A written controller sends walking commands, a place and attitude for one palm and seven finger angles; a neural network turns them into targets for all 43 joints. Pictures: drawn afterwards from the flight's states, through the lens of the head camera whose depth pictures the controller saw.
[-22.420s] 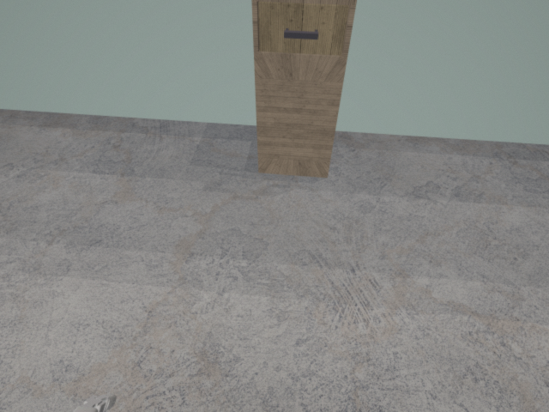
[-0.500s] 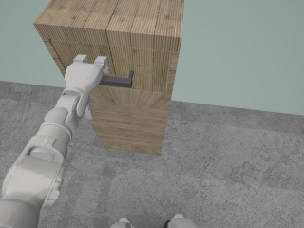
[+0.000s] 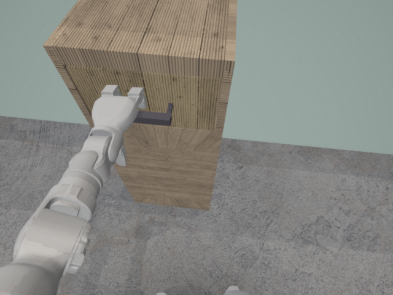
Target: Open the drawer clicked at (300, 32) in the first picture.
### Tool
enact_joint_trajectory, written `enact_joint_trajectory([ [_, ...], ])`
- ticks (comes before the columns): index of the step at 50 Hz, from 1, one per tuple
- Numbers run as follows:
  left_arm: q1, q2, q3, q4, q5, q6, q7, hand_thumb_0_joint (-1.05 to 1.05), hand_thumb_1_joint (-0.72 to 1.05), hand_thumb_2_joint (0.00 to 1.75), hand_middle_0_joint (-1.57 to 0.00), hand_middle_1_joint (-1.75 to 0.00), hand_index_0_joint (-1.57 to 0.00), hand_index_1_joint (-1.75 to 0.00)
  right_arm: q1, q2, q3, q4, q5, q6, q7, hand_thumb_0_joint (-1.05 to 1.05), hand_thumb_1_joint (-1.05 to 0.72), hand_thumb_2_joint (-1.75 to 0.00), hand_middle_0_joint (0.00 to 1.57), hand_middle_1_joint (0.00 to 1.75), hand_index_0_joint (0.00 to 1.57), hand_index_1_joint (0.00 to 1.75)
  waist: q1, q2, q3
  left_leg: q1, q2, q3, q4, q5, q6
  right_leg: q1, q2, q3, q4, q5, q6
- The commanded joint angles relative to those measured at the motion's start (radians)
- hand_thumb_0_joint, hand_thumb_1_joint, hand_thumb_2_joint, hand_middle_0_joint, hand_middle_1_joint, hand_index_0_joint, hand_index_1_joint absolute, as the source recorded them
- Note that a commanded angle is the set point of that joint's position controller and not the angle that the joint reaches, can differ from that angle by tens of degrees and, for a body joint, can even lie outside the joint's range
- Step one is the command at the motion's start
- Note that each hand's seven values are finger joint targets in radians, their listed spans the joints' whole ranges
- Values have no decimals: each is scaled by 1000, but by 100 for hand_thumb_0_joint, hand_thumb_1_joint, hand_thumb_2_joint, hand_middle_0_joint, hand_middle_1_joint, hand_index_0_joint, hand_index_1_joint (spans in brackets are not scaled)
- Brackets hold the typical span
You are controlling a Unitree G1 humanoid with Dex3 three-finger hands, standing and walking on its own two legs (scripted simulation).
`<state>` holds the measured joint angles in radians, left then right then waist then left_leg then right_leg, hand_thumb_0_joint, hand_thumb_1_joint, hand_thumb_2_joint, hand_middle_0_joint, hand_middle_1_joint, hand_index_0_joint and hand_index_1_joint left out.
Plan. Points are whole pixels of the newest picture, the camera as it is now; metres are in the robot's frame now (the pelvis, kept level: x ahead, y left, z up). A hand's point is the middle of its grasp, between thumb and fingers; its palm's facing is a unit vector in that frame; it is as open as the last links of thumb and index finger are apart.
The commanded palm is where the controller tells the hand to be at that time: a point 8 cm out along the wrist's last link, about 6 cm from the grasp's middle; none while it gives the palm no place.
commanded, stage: lower the fingers behind the handle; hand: left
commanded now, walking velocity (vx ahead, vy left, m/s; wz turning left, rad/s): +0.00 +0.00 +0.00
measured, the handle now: (145, 111) +0.52 +0.12 +0.03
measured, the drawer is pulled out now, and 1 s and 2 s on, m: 0.00 0.00 0.00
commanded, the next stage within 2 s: lift the fingers back up to retry in 0.74 s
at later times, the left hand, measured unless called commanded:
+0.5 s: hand (124, 127) +0.47 +0.16 +0.03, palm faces -0.03 +0.00 -1.00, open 13.9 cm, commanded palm +0.45 +0.16 +0.05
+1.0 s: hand (124, 128) +0.47 +0.17 +0.03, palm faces -0.04 -0.01 -1.00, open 13.9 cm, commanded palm +0.45 +0.16 +0.07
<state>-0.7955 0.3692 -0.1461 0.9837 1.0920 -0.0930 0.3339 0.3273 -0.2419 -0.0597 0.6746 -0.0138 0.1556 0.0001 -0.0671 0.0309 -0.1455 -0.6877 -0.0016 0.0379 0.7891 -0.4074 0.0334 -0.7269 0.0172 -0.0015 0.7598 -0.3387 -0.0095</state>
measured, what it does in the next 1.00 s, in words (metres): stands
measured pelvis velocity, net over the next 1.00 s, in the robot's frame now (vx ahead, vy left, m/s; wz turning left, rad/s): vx -0.03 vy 0.00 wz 0.00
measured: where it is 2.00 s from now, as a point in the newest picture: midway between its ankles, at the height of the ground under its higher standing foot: outside the picture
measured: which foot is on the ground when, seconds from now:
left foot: down 0.00-1.00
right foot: down 0.00-1.00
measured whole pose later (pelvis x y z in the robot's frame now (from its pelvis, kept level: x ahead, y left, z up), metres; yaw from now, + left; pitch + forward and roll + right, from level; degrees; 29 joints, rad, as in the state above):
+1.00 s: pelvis -0.03 +0.00 -0.02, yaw +0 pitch +19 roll -1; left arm -0.92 0.41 -0.15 1.06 1.07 0.00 0.29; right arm 0.34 -0.25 -0.04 0.67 0.00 0.13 -0.02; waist -0.12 0.04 -0.14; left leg -0.83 0.00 0.04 0.90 -0.41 0.04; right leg -0.86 0.02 0.00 0.85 -0.33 -0.01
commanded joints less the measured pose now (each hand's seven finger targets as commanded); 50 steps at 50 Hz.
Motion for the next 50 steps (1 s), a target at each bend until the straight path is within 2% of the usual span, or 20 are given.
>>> enact_joint_trajectory([
  [1,-360,109,11,-65,13,37,22,0,-50,30,-30,-120,-30,-120,105,-149,-57,-59,-2,-19,-9,0,-90,-90,20,30,20,30,-52,-40,-308,167,-14,-14,-49,364,1,139,30,-18,-56,281,-40],
  [4,-360,144,39,-26,15,73,29,0,-50,30,-30,-120,-30,-120,107,-157,-56,-55,-3,-12,-9,0,-90,-90,20,30,20,30,-51,-53,-321,147,-16,-13,-40,363,0,147,30,-18,-48,290,-40],
  [7,-360,102,-5,7,12,110,15,0,-50,30,-30,-120,-30,-120,100,-157,-50,-63,3,-6,-12,0,-90,-90,20,30,20,30,-64,-54,-288,130,-16,-11,-42,326,0,120,30,-22,-49,258,-37],
  [12,-340,132,4,62,0,133,-26,0,-50,30,-30,-120,-30,-120,99,-164,-39,-73,5,-2,-26,0,-90,-90,20,30,20,30,-74,-80,-264,79,-20,-5,-36,258,8,124,26,-16,-51,224,-32],
  [15,-312,131,1,56,-6,116,-57,0,-50,30,-30,-120,-30,-120,101,-166,-35,-86,5,-3,-32,0,-90,-90,20,30,20,30,-65,-75,-283,67,-21,-4,-26,243,8,123,24,-14,-39,214,-33],
  [18,-293,137,2,61,-16,94,-78,0,-50,30,-30,-120,-30,-120,102,-168,-30,-94,9,-9,-38,0,-90,-90,20,30,20,30,-68,-103,-232,21,-20,-5,-24,182,10,102,21,-12,-43,165,-30],
  [19,-308,160,20,52,-15,82,-81,0,-50,30,-30,-120,-30,-120,103,-170,-31,-92,8,-10,-41,0,-90,-90,20,30,20,30,-69,-108,-242,18,-19,-7,-18,183,11,103,21,-9,-37,167,-30],
  [20,-306,156,11,40,-13,76,-83,0,-50,30,-30,-120,-30,-120,106,-168,-30,-98,9,-12,-41,0,-90,-90,20,30,20,30,-62,-81,-259,18,-21,-6,-17,173,12,99,21,-7,-33,152,-31],
  [22,-297,127,-5,30,-14,61,-84,0,-50,30,-30,-120,-30,-120,112,-162,-32,-99,9,-18,-41,0,-90,-90,20,30,20,30,-60,-86,-263,21,-19,-9,-10,165,11,83,22,-11,-28,136,-32],
  [26,-340,145,6,15,-14,45,-72,0,-50,30,-30,-120,-30,-120,126,-165,-36,-87,11,-28,-41,0,-90,-90,20,30,20,30,-73,-78,-259,10,-12,-19,-2,133,11,37,24,-12,-20,90,-32],
  [30,-348,146,14,-5,-15,39,-54,0,-50,30,-30,-120,-30,-120,142,-162,-40,-80,8,-37,-37,0,-90,-90,20,30,20,30,-64,-64,-315,22,-14,-23,7,156,11,50,26,-10,-8,106,-33],
  [33,-375,132,-3,12,-11,51,-40,0,-50,30,-30,-120,-30,-120,139,-164,-40,-70,11,-40,-36,0,-90,-90,20,30,20,30,-82,-72,-268,6,-12,-25,4,113,10,10,25,-12,-19,61,-30],
  [38,-441,134,-10,30,-9,77,-22,0,-50,30,-30,-120,-30,-120,145,-168,-40,-57,11,-49,-35,0,-90,-90,20,30,20,30,-98,-54,-266,8,-11,-31,-2,90,12,-13,26,-14,-21,36,-30],
  [39,-460,152,4,31,-10,81,-23,0,-50,30,-30,-120,-30,-120,148,-170,-41,-54,12,-50,-36,0,-90,-90,20,30,20,30,-101,-67,-272,8,-11,-35,1,90,13,-13,25,-13,-20,36,-30],
  [42,-454,119,-20,37,-12,93,-29,0,-50,30,-30,-120,-30,-120,149,-167,-40,-56,10,-52,-35,0,-90,-90,20,30,20,30,-100,-52,-302,28,-12,-32,1,116,12,-3,25,-17,-13,59,-29],
  [43,-462,149,8,1,-17,89,-31,0,-50,30,-30,-120,-30,-120,150,-168,-41,-60,9,-51,-34,0,-90,-90,20,30,20,30,-87,-40,-341,49,-11,-33,-2,142,12,25,26,-15,-12,82,-30],
  [45,-480,178,19,-10,-21,89,-41,0,-50,30,-30,-120,-30,-120,147,-167,-39,-66,10,-47,-38,0,-90,-90,20,30,20,30,-91,-35,-360,68,-13,-32,-8,148,13,53,26,-10,-22,91,-27],
  [46,-510,151,-5,-38,-26,85,-46,0,-50,30,-30,-120,-30,-120,145,-164,-39,-68,10,-49,-39,0,-90,-90,20,30,20,30,-95,-31,-366,83,-12,-34,-14,157,13,59,26,-13,-26,100,-26],
  [47,-499,188,29,-51,-24,79,-46,0,-50,30,-30,-120,-30,-120,143,-162,-40,-69,10,-49,-41,0,-90,-90,20,30,20,30,-79,-12,-374,91,-13,-28,-16,172,13,81,25,-9,-31,115,-27],
  [50,-514,170,15,-114,-27,53,-53,0,-50,30,-30,-120,-30,-120,137,-155,-43,-76,9,-49,-42,0,-90,-90,20,30,20,30,-73,8,-397,149,-12,-37,-28,221,10,99,29,-12,-39,144,-30],
])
